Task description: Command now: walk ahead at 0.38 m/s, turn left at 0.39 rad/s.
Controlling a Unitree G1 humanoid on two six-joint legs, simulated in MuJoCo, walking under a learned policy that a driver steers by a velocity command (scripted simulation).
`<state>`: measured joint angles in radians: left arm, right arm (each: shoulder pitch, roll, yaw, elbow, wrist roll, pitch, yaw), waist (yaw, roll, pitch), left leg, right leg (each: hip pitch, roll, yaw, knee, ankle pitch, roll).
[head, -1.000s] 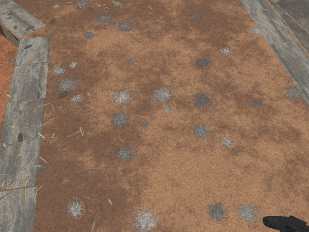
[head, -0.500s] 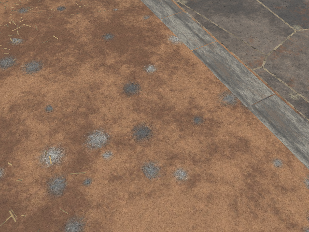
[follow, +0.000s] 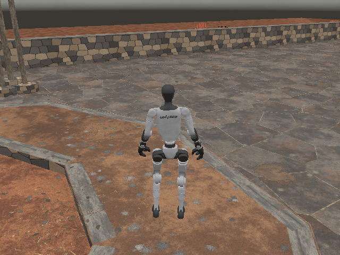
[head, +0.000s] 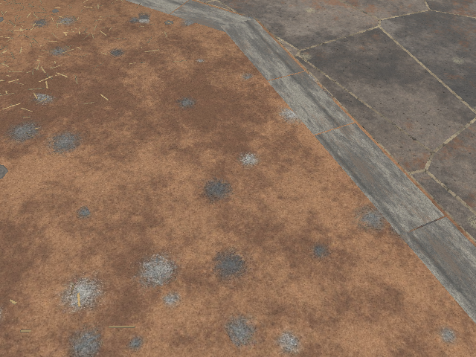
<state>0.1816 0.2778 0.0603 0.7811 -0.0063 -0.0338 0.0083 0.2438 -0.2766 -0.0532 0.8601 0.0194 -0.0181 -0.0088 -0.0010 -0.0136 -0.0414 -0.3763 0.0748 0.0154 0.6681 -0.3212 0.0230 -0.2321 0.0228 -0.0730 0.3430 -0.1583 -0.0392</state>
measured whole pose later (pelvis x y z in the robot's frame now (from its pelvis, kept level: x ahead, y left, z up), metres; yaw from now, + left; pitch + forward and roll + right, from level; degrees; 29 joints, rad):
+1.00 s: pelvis +0.46 +0.19 -0.03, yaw +31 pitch +2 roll -2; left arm 0.32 0.30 0.06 0.93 -0.02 -0.06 -0.01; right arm 0.07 -0.28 -0.05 0.63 0.01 -0.04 0.03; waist 0.06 0.01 0.06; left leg -0.51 0.02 0.02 0.62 -0.13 0.06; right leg -0.07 -0.09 -0.12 0.73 -0.47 0.03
